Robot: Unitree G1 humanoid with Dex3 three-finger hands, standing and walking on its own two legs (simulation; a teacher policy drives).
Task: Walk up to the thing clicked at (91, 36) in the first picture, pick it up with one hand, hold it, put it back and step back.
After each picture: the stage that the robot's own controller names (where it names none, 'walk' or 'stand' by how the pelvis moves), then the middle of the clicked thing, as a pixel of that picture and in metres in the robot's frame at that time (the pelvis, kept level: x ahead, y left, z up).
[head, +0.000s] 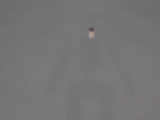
stand; (91, 32) +1.61 -0.10 -0.72
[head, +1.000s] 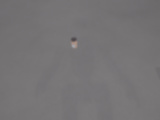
walk; (74, 42) +1.48 +0.17 -0.70
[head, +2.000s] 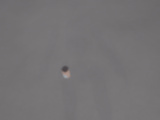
walk; (65, 72) +0.96 +0.27 -0.71
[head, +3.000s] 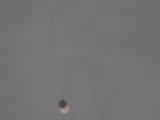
walk; (63, 106) +0.60 +0.25 -0.72
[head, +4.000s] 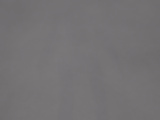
walk; out of the picture +0.43 +0.21 -0.70
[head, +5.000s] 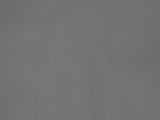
stand; out of the picture +0.38 +0.20 -0.71
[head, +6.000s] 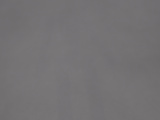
stand; out of the picture +0.38 +0.20 -0.73
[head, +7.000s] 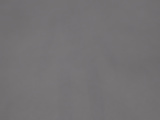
stand; out of the picture +0.38 +0.20 -0.73
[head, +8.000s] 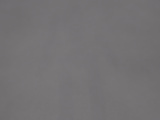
stand; out of the picture +0.37 +0.20 -0.73
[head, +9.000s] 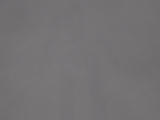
stand; out of the picture +0.37 +0.19 -0.73
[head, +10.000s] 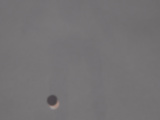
go down; (53, 102) +0.42 +0.20 -0.58
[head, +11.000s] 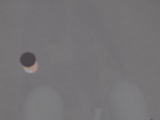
go down; (29, 63) +0.47 +0.23 -0.31
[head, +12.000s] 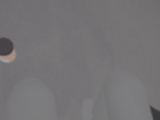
close in; (5, 51) +0.47 +0.25 -0.27
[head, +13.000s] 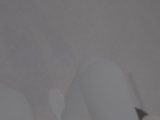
close; out of the picture +0.45 +0.29 -0.23
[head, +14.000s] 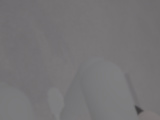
close; out of the picture +0.44 +0.28 -0.23
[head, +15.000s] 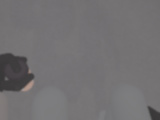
lift; (20, 76) +0.35 +0.23 -0.09
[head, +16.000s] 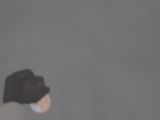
hold; (37, 95) +0.32 +0.18 +0.03
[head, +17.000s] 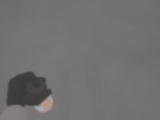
hold; (40, 95) +0.32 +0.17 -0.01
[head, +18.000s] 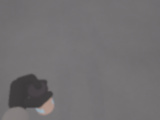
hold; (41, 98) +0.32 +0.17 -0.01
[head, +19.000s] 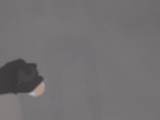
crouch; (32, 81) +0.37 +0.19 -0.07
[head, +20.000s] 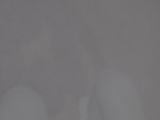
lower; out of the picture +0.50 +0.27 -0.13
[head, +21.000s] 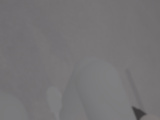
lower; out of the picture +0.44 +0.29 -0.24
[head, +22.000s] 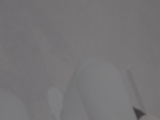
lower; out of the picture +0.44 +0.29 -0.24
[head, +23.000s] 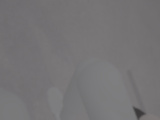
lower; out of the picture +0.44 +0.29 -0.24
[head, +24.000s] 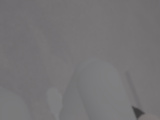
lower; out of the picture +0.44 +0.29 -0.24
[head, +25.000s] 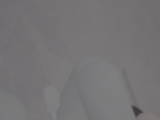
open; out of the picture +0.44 +0.29 -0.24
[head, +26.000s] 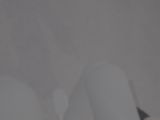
stand; out of the picture +0.43 +0.28 -0.24
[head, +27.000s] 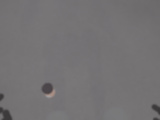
walk; (48, 90) +0.43 +0.20 -0.52
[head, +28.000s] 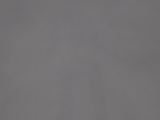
stand; out of the picture +0.39 +0.19 -0.67
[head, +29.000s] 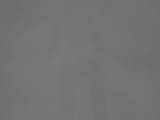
stand; out of the picture +0.39 +0.19 -0.67
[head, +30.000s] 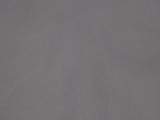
stand; out of the picture +0.40 +0.19 -0.70
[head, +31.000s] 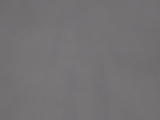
stand; out of the picture +0.38 +0.20 -0.73
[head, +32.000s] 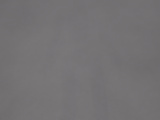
stand; out of the picture +0.37 +0.20 -0.73
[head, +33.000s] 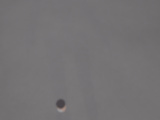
walk; (61, 105) +0.46 +0.14 -0.71
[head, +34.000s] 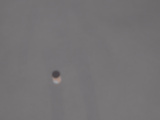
walk; (56, 77) +0.73 +0.24 -0.70
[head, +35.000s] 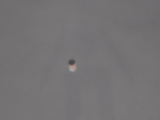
stand; (72, 65) +1.04 +0.20 -0.70
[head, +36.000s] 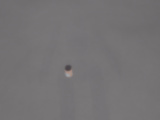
stand; (68, 71) +0.97 +0.18 -0.72
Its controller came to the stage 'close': yes
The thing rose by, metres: 0.70
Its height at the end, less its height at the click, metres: +0.00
